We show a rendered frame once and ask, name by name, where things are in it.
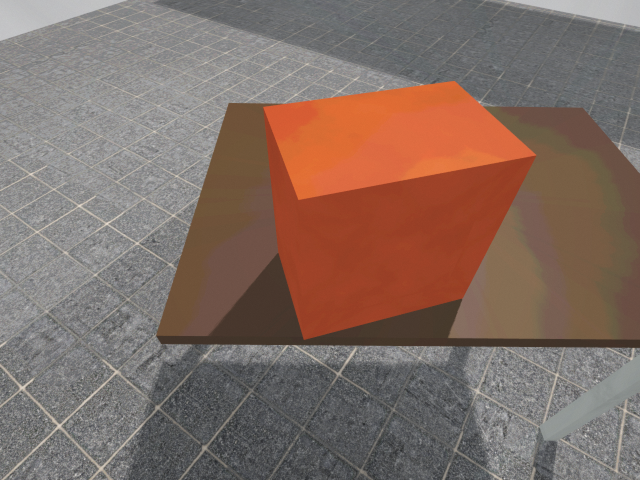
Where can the carton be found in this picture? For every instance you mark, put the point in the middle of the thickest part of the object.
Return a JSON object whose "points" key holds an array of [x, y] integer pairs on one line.
{"points": [[386, 202]]}

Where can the table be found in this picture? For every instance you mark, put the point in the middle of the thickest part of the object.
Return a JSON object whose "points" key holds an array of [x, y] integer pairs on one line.
{"points": [[563, 269]]}

